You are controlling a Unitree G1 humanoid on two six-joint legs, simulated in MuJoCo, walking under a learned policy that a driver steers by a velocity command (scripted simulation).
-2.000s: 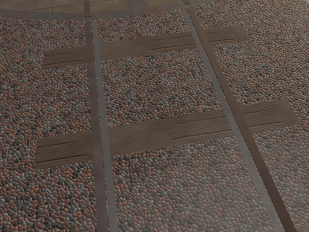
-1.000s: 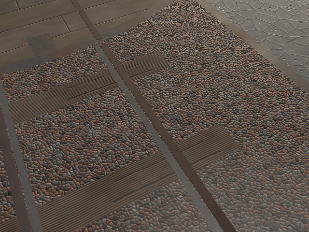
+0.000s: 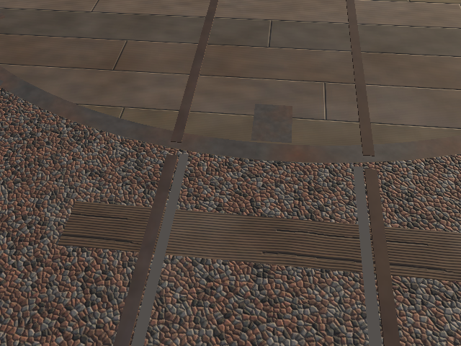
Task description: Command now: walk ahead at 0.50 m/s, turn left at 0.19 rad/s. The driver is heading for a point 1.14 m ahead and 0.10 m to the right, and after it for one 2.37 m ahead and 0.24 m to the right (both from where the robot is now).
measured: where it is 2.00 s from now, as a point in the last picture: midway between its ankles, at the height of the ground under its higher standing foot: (220, 238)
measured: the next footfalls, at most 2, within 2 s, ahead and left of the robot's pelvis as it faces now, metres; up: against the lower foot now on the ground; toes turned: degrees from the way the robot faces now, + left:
left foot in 0.36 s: +0.36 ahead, +0.15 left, +0.00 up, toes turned +2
right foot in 0.80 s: +0.60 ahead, -0.06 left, +0.00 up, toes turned +0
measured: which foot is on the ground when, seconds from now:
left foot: up 0.00-0.34, down 0.36-0.82, up 0.84-1.00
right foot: down 0.00-0.38, up 0.40-0.78, down 0.80-1.00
